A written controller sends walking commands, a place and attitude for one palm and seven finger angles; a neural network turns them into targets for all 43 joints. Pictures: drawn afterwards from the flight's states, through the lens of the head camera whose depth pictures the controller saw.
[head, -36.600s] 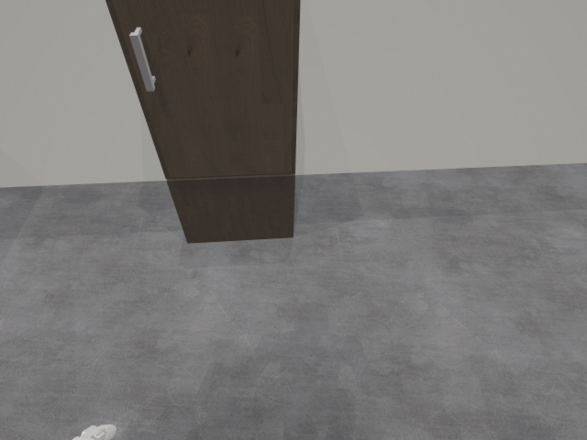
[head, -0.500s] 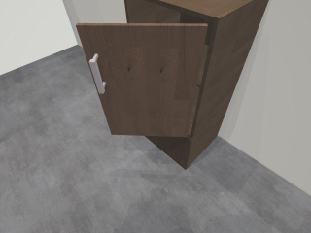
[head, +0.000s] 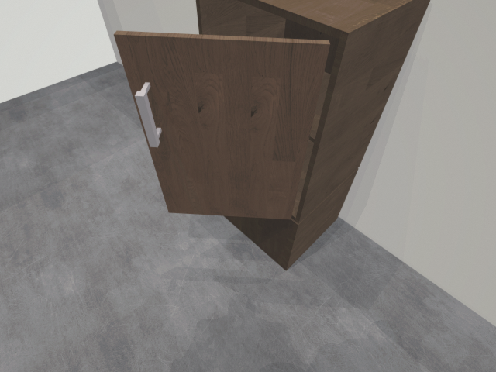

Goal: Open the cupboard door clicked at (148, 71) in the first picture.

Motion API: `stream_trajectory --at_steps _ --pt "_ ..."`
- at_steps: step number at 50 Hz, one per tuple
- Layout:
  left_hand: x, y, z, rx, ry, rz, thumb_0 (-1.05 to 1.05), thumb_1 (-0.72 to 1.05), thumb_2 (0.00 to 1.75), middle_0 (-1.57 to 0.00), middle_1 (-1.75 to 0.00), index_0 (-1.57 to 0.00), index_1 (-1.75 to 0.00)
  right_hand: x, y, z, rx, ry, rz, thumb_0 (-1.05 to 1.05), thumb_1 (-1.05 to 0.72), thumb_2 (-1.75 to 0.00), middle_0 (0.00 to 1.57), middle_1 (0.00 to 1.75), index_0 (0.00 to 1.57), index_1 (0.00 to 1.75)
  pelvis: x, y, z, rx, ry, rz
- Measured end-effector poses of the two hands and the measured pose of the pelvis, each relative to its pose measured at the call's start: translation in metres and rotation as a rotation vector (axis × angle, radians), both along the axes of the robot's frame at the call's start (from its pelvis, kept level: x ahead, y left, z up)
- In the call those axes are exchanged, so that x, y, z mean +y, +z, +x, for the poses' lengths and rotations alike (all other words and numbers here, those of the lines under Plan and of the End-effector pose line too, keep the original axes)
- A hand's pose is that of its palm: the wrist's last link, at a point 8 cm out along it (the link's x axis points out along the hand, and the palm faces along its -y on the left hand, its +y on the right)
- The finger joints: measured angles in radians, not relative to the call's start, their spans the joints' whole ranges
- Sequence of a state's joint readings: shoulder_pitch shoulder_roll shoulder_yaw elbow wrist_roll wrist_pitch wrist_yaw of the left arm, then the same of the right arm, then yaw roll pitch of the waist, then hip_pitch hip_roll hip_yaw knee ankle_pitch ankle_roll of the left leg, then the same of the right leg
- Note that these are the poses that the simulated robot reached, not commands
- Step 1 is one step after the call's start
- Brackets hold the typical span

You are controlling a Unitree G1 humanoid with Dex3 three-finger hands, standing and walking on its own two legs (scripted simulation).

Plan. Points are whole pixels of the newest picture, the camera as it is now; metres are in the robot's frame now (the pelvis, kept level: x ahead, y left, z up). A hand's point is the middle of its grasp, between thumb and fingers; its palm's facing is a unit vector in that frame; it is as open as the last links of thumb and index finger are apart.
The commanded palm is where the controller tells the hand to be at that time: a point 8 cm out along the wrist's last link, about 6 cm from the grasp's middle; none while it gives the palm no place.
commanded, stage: look again from close up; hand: left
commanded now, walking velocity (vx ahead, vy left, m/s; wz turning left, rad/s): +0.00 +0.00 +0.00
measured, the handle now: (150, 115) +0.62 +0.27 +0.05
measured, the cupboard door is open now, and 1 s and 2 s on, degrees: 42 42 42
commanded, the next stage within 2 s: shuffle to correct the standing spot in 0.14 s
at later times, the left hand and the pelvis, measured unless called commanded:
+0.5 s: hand out of the picture +0.03 +0.19 -0.18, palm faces +0.07 -0.98 -0.20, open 7.3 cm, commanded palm none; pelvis +0.03 +0.00 -0.01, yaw +1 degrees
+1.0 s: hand (144, 367) +0.16 +0.21 -0.18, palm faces +0.06 -0.97 -0.23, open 7.3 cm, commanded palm none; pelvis +0.08 +0.02 -0.01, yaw +3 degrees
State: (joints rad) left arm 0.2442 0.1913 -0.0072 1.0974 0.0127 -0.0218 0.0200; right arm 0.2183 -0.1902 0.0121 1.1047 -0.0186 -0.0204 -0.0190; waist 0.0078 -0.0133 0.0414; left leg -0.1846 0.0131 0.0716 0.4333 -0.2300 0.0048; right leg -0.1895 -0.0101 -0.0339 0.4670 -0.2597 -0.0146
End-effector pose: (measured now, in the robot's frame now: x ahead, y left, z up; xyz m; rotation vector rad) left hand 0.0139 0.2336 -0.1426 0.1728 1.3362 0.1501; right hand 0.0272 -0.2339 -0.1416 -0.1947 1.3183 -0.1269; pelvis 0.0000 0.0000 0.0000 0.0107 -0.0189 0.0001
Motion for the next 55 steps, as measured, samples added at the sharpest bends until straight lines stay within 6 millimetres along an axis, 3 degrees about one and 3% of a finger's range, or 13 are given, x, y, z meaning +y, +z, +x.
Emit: stream_trajectory --at_steps 19,25,31,35,40,45,50,55 --pt "0.002 0.002 0.019 -0.025 0.005 0.021 0.0 0.91 0.9 -0.2 -0.3 -0.2 -0.3 -0.007 -0.002 0.014 0.009 0.012 0.001 0.0 -0.91 -0.9 0.2 0.3 0.2 0.3 -0.007 -0.001 0.013 0.002 0.003 -0.002" --pt "0.004 -0.008 0.01 0.003 0.06 -0.013 0.0 0.91 0.9 -0.2 -0.3 -0.21 -0.3 0.004 -0.005 0.011 0.065 0.02 -0.006 0.0 -0.91 -0.9 0.2 0.3 0.2 0.3 0.005 -0.006 0.028 0.009 0.024 -0.024" --pt "0.016 -0.018 0.002 0.106 0.076 -0.039 0.0 0.91 0.9 -0.2 -0.3 -0.21 -0.3 0.028 -0.002 0.013 0.078 -0.006 -0.013 0.0 -0.91 -0.9 0.2 0.3 0.2 0.3 0.023 -0.009 0.048 0.017 0.001 0.0" --pt "0.022 -0.013 0.026 0.109 0.053 -0.032 0.0 0.91 0.9 -0.2 -0.3 -0.2 -0.3 0.045 -0.001 0.002 0.117 -0.033 0.01 0.0 -0.91 -0.9 0.2 0.3 0.2 0.3 0.028 -0.006 0.058 0.023 0.004 -0.003" --pt "0.022 -0.006 0.08 0.012 0.037 -0.007 0.01 0.92 0.9 -0.2 -0.3 -0.2 -0.3 0.058 -0.004 -0.007 0.199 -0.05 0.053 0.0 -0.91 -0.9 0.2 0.3 0.2 0.3 0.027 -0.005 0.071 0.021 0.017 0.002" --pt "0.023 -0.003 0.123 -0.095 0.016 0.033 0.0 0.93 0.9 -0.2 -0.3 -0.2 -0.3 0.052 -0.018 0.009 0.206 -0.078 0.071 0.01 -0.91 -0.9 0.2 0.3 0.2 0.3 0.02 -0.012 0.084 0.011 0.031 0.007" --pt "0.021 -0.005 0.135 -0.138 0.015 0.027 0.0 0.92 0.9 -0.2 -0.3 -0.2 -0.3 0.044 -0.018 0.047 0.127 -0.065 0.039 0.01 -0.91 -0.9 0.2 0.3 0.2 0.3 0.02 -0.012 0.08 0.013 0.056 -0.001" --pt "0.022 -0.015 0.126 -0.133 0.04 -0.022 0.0 0.91 0.9 -0.2 -0.3 -0.2 -0.3 0.041 -0.009 0.075 0.017 -0.035 -0.008 0.01 -0.92 -0.9 0.2 0.3 0.2 0.3 0.029 -0.014 0.073 -0.004 0.036 0.006"
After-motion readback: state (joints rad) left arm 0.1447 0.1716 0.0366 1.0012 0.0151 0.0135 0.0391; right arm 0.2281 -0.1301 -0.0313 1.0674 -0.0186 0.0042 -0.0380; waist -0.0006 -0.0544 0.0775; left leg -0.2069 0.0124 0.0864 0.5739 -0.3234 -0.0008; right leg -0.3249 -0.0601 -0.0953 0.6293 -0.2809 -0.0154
